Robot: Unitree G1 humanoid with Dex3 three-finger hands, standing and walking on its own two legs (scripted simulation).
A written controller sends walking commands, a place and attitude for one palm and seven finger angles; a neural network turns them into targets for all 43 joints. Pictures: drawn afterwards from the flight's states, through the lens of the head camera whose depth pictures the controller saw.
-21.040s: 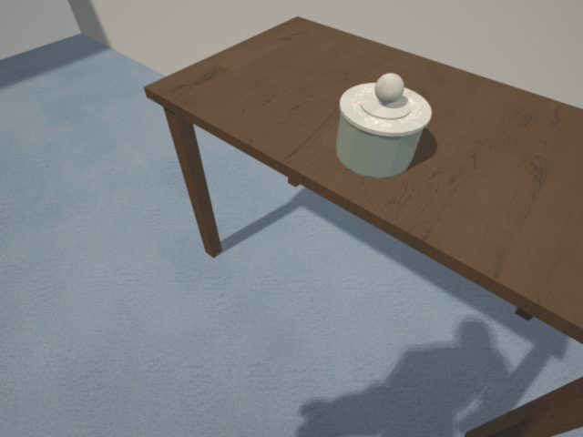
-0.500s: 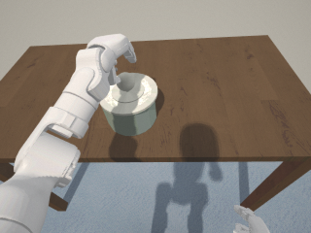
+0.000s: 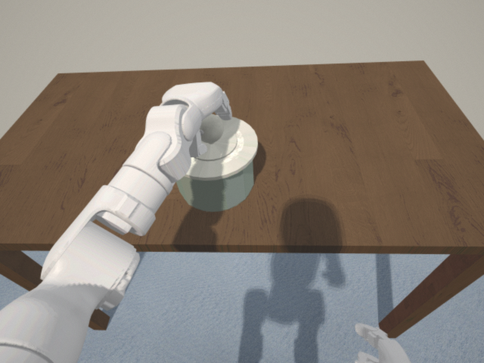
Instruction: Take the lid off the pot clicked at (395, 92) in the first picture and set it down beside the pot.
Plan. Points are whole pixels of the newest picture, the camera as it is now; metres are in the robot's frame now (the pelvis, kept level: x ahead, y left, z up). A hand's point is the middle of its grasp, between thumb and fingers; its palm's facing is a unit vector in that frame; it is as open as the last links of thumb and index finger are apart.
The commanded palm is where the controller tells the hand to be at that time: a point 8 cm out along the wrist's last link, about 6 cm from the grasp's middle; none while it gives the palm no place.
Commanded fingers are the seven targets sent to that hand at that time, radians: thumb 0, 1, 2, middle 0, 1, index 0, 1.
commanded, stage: lower the open fingers around the knob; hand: left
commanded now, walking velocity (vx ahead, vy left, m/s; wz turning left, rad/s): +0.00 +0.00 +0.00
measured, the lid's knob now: (209, 128) +0.48 +0.08 +0.14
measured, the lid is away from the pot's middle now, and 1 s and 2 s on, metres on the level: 0.01 0.01 0.00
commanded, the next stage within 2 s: close the fingers and squeeze the knob in 0.18 s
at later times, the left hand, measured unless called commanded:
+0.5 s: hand (202, 134) +0.44 +0.08 +0.16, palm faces -0.26 -0.06 -0.96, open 10.1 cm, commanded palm +0.43 +0.09 +0.22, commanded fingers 0.00 -0.13 1.24 -0.72 -0.43 -0.72 -0.43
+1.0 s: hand (201, 133) +0.44 +0.08 +0.16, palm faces -0.27 -0.07 -0.96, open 8.2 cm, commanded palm +0.42 +0.09 +0.22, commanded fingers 0.00 0.21 1.01 -0.73 -0.89 -0.73 -0.89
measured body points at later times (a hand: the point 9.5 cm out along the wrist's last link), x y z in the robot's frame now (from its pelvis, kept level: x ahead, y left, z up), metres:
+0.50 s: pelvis +0.00 -0.01 +0.00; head +0.02 -0.04 +0.45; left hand +0.45 +0.08 +0.21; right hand +0.15 -0.25 -0.12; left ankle +0.02 +0.07 -0.74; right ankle -0.01 -0.13 -0.74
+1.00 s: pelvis +0.01 -0.02 +0.00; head +0.03 -0.05 +0.45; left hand +0.45 +0.09 +0.21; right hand +0.16 -0.26 -0.12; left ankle +0.02 +0.07 -0.74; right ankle -0.01 -0.13 -0.74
